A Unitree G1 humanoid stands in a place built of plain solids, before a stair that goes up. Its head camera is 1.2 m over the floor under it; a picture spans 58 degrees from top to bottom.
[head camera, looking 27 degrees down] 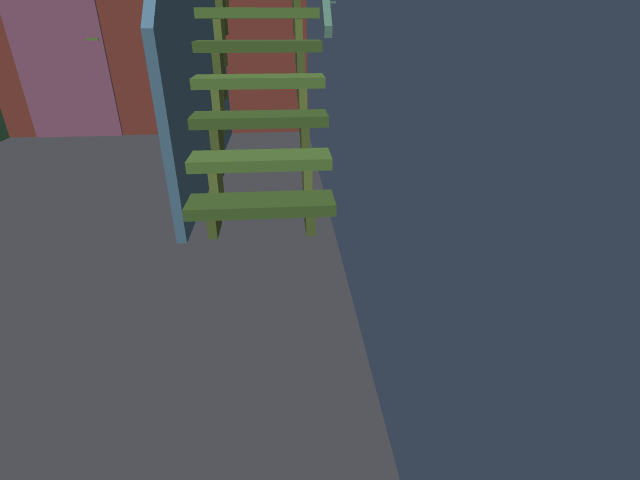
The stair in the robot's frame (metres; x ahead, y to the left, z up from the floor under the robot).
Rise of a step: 0.21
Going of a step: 0.24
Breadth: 0.90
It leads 5 degrees to the left of straight ahead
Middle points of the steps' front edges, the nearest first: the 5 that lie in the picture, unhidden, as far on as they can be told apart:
2.35 0.35 0.21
2.59 0.37 0.43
2.82 0.39 0.64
3.06 0.41 0.85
3.30 0.43 1.07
